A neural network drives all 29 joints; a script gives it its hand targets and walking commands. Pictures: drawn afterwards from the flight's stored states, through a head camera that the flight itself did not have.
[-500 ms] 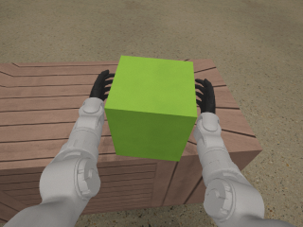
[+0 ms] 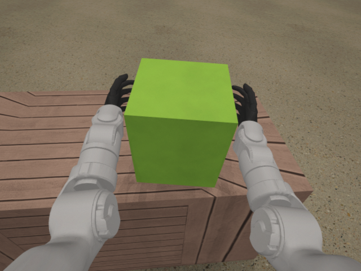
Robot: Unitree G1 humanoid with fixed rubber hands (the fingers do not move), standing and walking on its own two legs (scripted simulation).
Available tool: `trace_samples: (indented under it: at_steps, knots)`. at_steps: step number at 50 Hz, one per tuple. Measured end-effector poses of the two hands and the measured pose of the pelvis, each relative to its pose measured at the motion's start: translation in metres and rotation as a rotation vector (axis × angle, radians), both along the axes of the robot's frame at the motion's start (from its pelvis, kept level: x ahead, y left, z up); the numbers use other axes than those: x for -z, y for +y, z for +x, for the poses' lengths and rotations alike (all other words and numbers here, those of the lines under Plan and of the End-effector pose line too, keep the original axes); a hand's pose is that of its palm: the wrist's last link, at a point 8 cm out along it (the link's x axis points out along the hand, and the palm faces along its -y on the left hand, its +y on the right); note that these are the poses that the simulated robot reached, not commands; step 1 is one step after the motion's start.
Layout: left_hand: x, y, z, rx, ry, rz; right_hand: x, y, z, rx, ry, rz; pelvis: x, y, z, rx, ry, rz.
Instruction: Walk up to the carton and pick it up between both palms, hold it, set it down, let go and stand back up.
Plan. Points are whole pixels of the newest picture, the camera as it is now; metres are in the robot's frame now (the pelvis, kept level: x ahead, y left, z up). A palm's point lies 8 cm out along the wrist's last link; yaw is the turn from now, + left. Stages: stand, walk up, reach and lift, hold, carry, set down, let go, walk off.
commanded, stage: reach and lift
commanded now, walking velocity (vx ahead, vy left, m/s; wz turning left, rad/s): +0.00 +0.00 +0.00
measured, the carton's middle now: (179, 126) +0.44 -0.03 +0.10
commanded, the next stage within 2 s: none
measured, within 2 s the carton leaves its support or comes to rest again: neither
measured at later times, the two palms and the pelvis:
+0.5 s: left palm (104, 101) +0.41 +0.14 +0.21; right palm (248, 101) +0.39 -0.16 +0.21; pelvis -0.01 +0.00 +0.00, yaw +0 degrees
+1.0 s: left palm (95, 88) +0.39 +0.14 +0.25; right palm (256, 76) +0.38 -0.16 +0.27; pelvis -0.01 +0.00 +0.00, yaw +0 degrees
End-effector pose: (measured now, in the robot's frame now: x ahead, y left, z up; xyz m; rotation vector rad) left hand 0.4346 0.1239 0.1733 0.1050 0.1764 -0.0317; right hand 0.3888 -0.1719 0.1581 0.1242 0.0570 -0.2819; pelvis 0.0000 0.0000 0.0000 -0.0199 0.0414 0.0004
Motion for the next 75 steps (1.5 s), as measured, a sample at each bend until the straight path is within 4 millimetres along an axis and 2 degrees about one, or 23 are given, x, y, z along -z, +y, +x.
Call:
trace_samples:
  at_steps: [8, 21, 27, 35, 41, 47, 52, 62, 75]
  knots:
    - [-0.012, 0.007, -0.012, -0.027, 0.035, -0.013, -0.011, 0.006, -0.007, -0.02, 0.034, 0.014, 0.0, 0.0, -0.004, -0.001, -0.043, 0.0]
    - [-0.035, 0.011, -0.023, -0.061, 0.005, -0.014, -0.052, 0.008, -0.003, -0.065, 0.006, 0.002, 0.0, 0.0, -0.01, -0.001, -0.052, 0.001]
    - [-0.037, 0.012, -0.024, -0.075, 0.037, -0.016, -0.054, 0.008, 0.0, -0.081, 0.042, -0.001, 0.0, 0.0, -0.01, -0.001, -0.051, 0.0]
    - [-0.054, 0.011, -0.029, -0.091, 0.023, -0.017, -0.072, 0.007, -0.001, -0.097, 0.031, -0.005, 0.0, 0.0, -0.01, -0.001, -0.052, 0.001]
    - [-0.058, 0.014, -0.034, -0.105, 0.052, -0.031, -0.082, 0.01, -0.001, -0.111, 0.063, -0.012, 0.0, 0.0, -0.01, -0.001, -0.051, 0.0]
    - [-0.075, 0.016, -0.041, -0.114, 0.021, -0.045, -0.105, 0.012, -0.005, -0.121, 0.034, -0.016, 0.0, 0.0, -0.009, -0.001, -0.05, 0.001]
    - [-0.079, 0.017, -0.045, -0.113, 0.025, -0.054, -0.119, 0.014, -0.008, -0.123, 0.04, -0.025, 0.0, 0.0, -0.008, -0.001, -0.049, 0.0]
    - [-0.082, 0.017, -0.046, -0.11, 0.037, -0.064, -0.126, 0.014, -0.008, -0.123, 0.055, -0.018, 0.0, 0.0, -0.007, -0.001, -0.048, 0.0]
    - [-0.094, 0.016, -0.044, -0.115, 0.024, -0.064, -0.137, 0.013, -0.006, -0.128, 0.044, 0.003, 0.0, 0.0, -0.003, -0.001, -0.043, 0.0]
